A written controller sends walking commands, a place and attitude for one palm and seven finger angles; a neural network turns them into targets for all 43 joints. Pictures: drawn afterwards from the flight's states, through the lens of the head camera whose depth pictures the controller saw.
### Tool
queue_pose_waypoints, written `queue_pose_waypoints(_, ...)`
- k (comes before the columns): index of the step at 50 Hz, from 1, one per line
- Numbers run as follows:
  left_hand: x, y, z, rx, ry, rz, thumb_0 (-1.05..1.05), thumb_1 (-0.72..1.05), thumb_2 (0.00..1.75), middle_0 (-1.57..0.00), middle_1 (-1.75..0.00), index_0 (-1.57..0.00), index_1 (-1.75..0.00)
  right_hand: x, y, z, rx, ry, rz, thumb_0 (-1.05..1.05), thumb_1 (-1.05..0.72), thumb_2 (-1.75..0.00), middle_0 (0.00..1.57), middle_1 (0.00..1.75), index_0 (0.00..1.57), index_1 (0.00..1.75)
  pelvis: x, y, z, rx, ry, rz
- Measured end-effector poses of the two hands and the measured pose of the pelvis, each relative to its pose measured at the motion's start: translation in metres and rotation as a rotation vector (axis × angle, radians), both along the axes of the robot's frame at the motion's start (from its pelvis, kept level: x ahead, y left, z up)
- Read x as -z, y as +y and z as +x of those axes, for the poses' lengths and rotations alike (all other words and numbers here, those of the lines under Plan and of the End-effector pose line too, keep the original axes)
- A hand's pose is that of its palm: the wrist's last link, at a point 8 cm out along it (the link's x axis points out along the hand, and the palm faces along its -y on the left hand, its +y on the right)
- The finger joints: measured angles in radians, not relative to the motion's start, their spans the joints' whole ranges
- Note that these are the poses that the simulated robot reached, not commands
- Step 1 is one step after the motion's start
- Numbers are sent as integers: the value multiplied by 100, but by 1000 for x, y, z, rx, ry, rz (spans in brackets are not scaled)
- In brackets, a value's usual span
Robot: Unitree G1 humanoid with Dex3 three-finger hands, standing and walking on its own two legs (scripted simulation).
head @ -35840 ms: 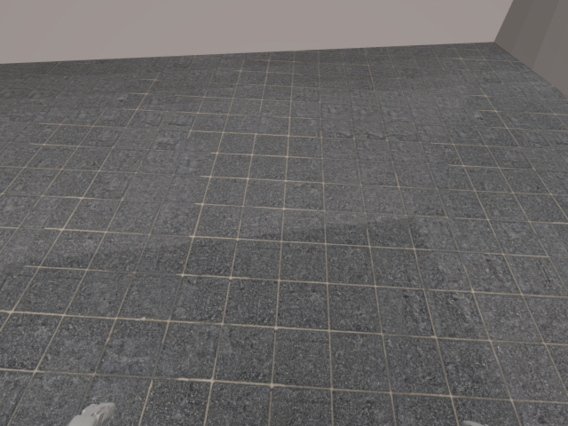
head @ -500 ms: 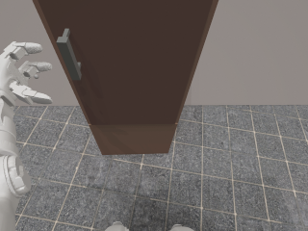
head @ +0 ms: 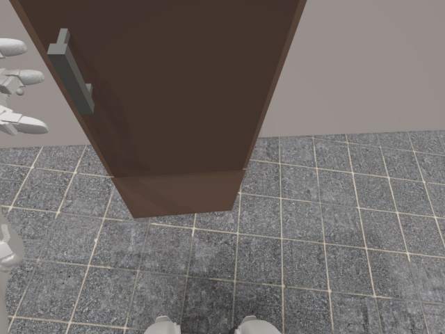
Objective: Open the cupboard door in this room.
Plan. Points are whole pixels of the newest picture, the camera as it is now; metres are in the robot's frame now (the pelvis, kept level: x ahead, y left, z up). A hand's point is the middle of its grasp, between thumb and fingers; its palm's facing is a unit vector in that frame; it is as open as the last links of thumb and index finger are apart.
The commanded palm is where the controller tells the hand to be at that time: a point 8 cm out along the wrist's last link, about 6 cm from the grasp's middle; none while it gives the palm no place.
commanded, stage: move the hooked fingers beside the handle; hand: left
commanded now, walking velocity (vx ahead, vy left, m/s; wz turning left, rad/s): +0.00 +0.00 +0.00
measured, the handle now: (76, 73) +0.53 +0.22 +0.12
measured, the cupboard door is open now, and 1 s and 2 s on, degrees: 0 0 0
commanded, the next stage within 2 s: slide the fingers in behind the handle in 0.92 s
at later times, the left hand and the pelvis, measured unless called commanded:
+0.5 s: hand (30, 101) +0.47 +0.28 +0.12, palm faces +0.04 -1.00 +0.02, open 14.0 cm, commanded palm +0.46 +0.33 +0.12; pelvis -0.01 +0.00 +0.00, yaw +2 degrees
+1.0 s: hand (18, 96) +0.47 +0.29 +0.13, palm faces +0.06 -1.00 +0.01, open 14.0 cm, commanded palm +0.46 +0.33 +0.12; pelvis -0.01 -0.01 +0.00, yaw +1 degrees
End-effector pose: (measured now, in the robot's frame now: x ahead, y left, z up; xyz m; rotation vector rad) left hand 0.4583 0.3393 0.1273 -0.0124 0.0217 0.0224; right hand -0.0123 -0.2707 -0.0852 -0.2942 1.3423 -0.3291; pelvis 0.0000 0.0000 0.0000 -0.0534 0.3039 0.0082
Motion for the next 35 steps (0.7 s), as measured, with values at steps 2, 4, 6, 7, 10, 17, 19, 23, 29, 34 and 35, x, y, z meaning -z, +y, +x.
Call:
queue_pose_waypoints(2,4,2,-2,-4,2,-20,-2,-50,30,-30,-120,-30,-120,0,3,4,-1,-3,6,1,-90,-90,21,30,21,30,0,1,2,1,-3,-1)
queue_pose_waypoints(4,7,4,-4,-10,7,-24,-2,-50,30,-30,-120,-30,-120,0,5,8,-4,-11,9,1,-90,-90,21,30,21,30,0,3,3,-1,-5,-2)
queue_pose_waypoints(6,8,7,-6,-16,6,-13,-2,-50,30,-30,-120,-30,-120,0,7,14,-10,-22,11,1,-90,-90,21,30,21,30,0,4,4,-3,-7,-3)
queue_pose_waypoints(7,8,8,-8,-19,3,-6,-2,-50,30,-30,-120,-30,-120,1,8,17,-14,-28,12,1,-90,-90,21,30,21,30,0,4,4,-4,-8,-4)
queue_pose_waypoints(10,6,12,-11,-27,-11,-1,-2,-50,30,-30,-120,-30,-120,2,9,25,-29,-42,14,1,-90,-90,21,30,21,30,0,6,3,-9,-13,-7)
queue_pose_waypoints(17,-1,3,-15,8,-28,9,-2,-50,30,-30,-120,-29,-120,4,11,40,-67,-75,17,1,-90,-90,21,30,21,30,1,8,1,-27,-21,-10)
queue_pose_waypoints(19,0,-3,-14,17,-14,-4,-2,-50,30,-30,-120,-29,-120,6,12,43,-77,-83,20,1,-90,-90,21,30,21,30,1,8,-1,-31,-26,-9)
queue_pose_waypoints(23,9,-9,-10,0,36,-26,-2,-50,30,-30,-120,-30,-120,6,10,43,-81,-103,16,1,-90,-90,21,30,21,30,2,5,-6,-31,-25,-5)
queue_pose_waypoints(29,6,-12,-3,-34,-8,25,-2,-50,30,-30,-120,-30,-120,7,5,25,-62,-82,8,1,-90,-90,21,30,21,30,5,1,-12,-22,-10,-4)
queue_pose_waypoints(34,-4,-12,1,-28,-24,9,-2,-50,30,-30,-120,-30,-120,7,0,3,-22,-26,6,1,-90,-90,21,30,21,30,5,-3,-11,-17,-7,-3)
queue_pose_waypoints(35,-4,-12,1,-24,-16,9,-2,-50,30,-30,-120,-30,-120,7,-1,-1,-14,-17,6,1,-90,-90,21,30,21,30,5,-4,-10,-16,-6,-3)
